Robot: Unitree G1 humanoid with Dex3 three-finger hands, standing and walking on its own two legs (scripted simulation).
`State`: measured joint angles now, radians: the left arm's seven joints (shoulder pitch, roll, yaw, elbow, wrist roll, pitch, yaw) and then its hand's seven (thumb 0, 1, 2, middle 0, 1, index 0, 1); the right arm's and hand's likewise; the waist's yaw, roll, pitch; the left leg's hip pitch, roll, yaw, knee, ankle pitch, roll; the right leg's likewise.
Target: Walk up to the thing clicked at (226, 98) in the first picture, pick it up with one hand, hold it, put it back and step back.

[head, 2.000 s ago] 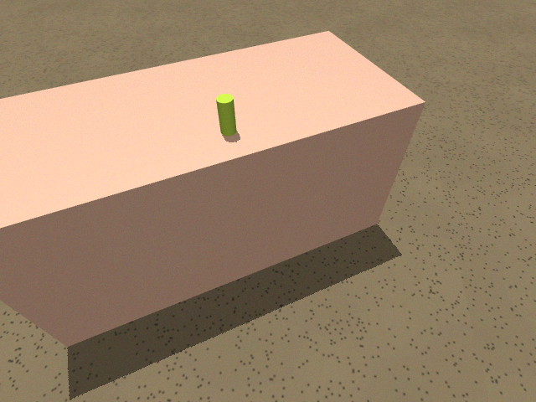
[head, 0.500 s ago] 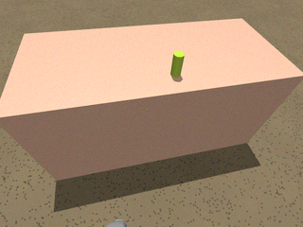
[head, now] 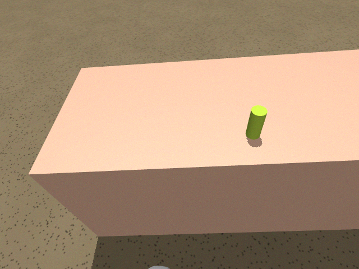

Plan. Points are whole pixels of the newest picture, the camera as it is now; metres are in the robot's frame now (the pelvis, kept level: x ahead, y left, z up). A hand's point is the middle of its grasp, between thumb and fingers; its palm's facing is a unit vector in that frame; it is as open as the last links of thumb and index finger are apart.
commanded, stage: walk up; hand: right
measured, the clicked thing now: (255, 123) +0.56 -0.19 -0.06
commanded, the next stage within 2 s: stand in 1.48 s
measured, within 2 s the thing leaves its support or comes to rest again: neither
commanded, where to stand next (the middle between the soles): +0.12 +0.00 m, yaw +3 degrees
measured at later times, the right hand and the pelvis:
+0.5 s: hand (285, 242) +0.23 -0.22 -0.15, palm faces -0.10 +0.93 -0.36, open 7.4 cm; pelvis +0.07 +0.01 -0.02, yaw +4 degrees
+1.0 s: hand (296, 265) +0.18 -0.24 -0.14, palm faces -0.11 +0.94 -0.33, open 7.4 cm; pelvis +0.07 +0.01 +0.01, yaw +5 degrees
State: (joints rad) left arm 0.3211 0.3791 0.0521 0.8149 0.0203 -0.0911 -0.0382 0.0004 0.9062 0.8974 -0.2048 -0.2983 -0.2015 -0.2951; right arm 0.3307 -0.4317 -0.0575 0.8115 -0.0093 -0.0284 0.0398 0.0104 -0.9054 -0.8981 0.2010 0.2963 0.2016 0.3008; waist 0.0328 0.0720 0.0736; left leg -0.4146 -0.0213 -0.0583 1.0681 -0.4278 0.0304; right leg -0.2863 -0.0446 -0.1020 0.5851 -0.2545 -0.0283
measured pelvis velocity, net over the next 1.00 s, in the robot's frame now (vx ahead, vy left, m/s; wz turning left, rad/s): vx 0.07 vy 0.01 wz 0.09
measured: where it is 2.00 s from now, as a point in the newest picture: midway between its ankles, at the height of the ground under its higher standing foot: outside the picture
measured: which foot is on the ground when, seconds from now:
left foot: up 0.00-0.20, down 0.22-1.00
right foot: down 0.00-1.00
